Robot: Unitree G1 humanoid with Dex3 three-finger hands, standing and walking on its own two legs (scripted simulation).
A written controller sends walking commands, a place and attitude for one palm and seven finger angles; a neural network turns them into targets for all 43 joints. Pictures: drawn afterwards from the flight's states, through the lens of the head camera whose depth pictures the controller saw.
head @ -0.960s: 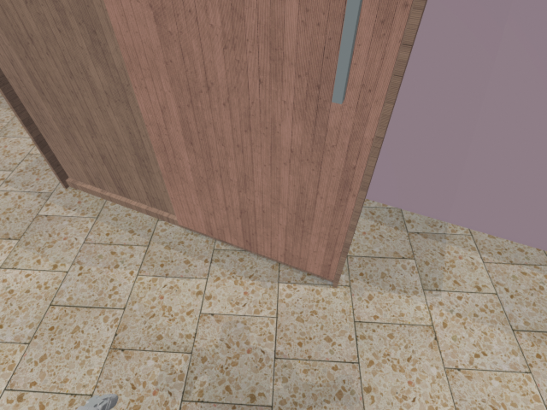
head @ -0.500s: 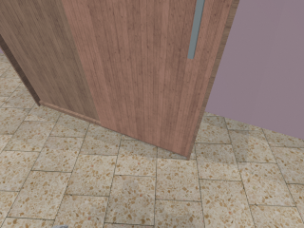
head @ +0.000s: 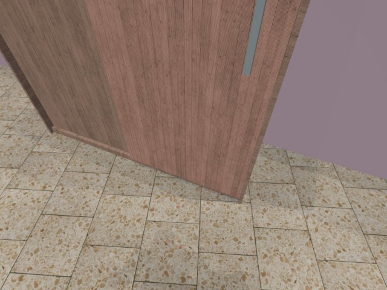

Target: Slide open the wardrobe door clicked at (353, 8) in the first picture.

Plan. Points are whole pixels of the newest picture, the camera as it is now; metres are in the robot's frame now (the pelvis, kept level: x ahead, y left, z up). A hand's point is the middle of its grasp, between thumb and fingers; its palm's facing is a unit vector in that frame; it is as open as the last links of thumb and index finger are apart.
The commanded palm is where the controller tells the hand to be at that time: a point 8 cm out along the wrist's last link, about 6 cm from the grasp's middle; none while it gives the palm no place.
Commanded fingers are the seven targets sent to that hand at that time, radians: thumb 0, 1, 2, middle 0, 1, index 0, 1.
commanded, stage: look at it before walking up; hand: right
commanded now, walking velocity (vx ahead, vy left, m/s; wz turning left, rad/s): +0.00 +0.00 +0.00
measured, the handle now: (257, 27) +0.75 -0.13 +0.22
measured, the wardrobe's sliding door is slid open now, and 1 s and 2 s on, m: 0.00 0.00 0.00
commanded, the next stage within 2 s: turn to face it in 0.48 s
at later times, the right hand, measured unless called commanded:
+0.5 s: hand out of the picture +0.08 -0.25 -0.16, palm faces -0.03 +0.94 -0.34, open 7.4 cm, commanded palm none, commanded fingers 0.00 -0.90 -0.90 0.20 0.30 0.20 0.30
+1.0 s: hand out of the picture +0.03 -0.23 -0.20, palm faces +0.14 +0.97 -0.22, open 7.4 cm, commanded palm none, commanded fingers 0.00 -0.90 -0.90 0.20 0.30 0.20 0.30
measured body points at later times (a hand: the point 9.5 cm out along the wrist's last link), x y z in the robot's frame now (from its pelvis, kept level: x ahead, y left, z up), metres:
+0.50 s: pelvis +0.00 +0.00 +0.00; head +0.01 +0.00 +0.45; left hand +0.08 +0.30 -0.13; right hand +0.08 -0.29 -0.13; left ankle +0.01 +0.12 -0.75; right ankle +0.00 -0.13 -0.75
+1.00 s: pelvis -0.01 -0.02 -0.02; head +0.01 -0.05 +0.43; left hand +0.07 +0.22 -0.16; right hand +0.02 -0.28 -0.18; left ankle +0.00 +0.12 -0.73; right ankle +0.00 -0.12 -0.75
